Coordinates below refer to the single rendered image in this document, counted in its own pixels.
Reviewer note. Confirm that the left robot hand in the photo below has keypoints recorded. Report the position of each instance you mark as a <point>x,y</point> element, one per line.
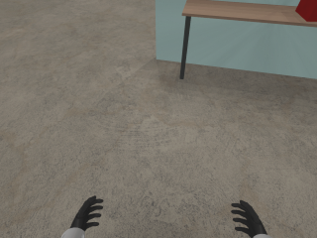
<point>82,216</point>

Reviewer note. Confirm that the carton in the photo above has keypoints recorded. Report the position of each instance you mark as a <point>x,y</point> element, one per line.
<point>307,9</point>

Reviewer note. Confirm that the right robot hand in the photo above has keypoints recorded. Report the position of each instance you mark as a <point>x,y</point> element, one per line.
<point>255,226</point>

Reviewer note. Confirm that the table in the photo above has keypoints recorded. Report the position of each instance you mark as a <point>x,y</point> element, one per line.
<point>238,11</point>

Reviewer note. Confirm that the robot left forearm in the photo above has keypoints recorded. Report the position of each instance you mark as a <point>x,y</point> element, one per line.
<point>73,232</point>

